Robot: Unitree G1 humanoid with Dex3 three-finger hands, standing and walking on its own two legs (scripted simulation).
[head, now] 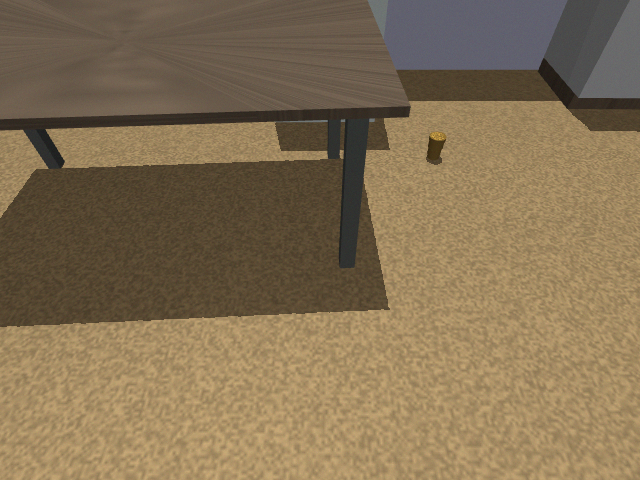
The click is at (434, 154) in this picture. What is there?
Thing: tapered cup
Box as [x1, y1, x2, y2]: [427, 132, 446, 159]
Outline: 441,132 432,132 429,136 427,157 430,159 436,159 442,148 446,137
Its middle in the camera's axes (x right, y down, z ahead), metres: +0.62 -0.51 +2.04
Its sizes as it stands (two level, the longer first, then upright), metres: 0.086 0.086 0.130
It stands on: the floor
